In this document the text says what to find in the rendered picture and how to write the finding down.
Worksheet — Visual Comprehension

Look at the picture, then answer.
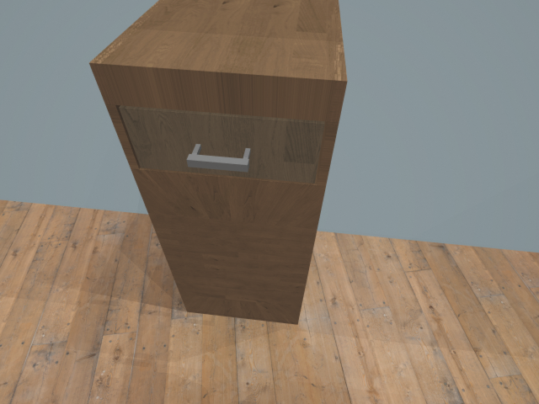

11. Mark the drawer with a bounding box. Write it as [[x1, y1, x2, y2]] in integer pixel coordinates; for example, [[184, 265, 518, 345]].
[[119, 105, 325, 183]]

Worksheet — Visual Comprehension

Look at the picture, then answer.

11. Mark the handle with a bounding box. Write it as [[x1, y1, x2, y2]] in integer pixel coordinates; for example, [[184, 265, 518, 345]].
[[187, 144, 251, 172]]

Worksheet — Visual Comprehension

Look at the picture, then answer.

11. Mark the cabinet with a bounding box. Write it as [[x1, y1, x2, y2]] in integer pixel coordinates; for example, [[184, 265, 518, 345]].
[[89, 0, 347, 325]]

